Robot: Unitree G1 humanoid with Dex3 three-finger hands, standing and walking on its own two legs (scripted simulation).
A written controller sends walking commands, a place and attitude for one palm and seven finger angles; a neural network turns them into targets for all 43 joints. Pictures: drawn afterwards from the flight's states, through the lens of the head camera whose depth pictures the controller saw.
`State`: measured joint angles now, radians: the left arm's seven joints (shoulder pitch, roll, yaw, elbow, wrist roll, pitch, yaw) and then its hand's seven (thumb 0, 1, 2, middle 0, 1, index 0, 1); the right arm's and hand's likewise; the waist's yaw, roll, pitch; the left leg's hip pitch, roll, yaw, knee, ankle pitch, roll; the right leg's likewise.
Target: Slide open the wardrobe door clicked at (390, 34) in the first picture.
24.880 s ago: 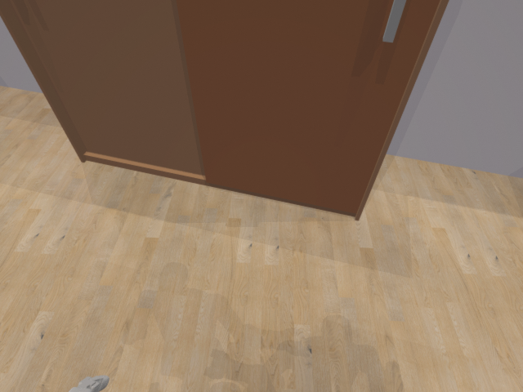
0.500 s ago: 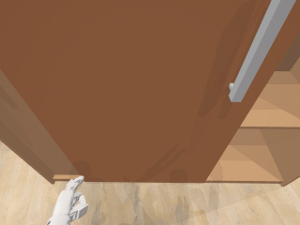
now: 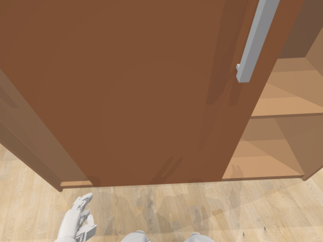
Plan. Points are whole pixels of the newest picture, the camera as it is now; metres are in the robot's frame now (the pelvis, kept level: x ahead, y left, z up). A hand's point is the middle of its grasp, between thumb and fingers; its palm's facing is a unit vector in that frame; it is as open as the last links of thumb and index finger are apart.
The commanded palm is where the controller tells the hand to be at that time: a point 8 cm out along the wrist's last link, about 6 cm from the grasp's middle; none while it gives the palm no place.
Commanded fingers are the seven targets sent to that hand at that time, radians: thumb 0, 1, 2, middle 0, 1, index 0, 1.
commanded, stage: step back with the hand held close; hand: right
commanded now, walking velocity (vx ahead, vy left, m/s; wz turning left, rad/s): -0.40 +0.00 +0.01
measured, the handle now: (259, 15) +0.53 -0.20 +0.29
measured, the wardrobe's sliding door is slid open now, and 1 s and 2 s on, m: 0.53 0.53 0.53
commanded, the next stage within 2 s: stop stepping back and stand still in 0.32 s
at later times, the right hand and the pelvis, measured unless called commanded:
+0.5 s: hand out of the picture +0.18 -0.24 +0.18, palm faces +0.30 +0.87 -0.38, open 7.4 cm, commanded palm +0.10 -0.30 +0.21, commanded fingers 0.00 -0.90 -0.90 0.20 0.30 0.20 0.30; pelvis -0.06 -0.01 +0.02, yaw +4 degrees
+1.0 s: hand out of the picture +0.17 -0.26 +0.20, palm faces +0.23 +0.84 -0.49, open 7.4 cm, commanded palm +0.12 -0.31 +0.21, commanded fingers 0.00 -0.90 -0.90 0.20 0.30 0.20 0.30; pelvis -0.06 -0.04 +0.03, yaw +8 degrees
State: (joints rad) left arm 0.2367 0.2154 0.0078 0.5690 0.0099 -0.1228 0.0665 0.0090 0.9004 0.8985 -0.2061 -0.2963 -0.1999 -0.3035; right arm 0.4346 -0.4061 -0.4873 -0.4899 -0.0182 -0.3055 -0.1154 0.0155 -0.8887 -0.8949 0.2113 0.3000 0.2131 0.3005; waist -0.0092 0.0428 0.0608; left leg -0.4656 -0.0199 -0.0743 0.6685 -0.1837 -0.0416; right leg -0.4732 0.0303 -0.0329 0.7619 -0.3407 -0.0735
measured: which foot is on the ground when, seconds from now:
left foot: down 0.00-0.12, up 0.14-0.32, down 0.34-0.74, up 0.76-0.96, down 0.98-1.00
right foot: down 0.00-0.98, up 1.00-1.00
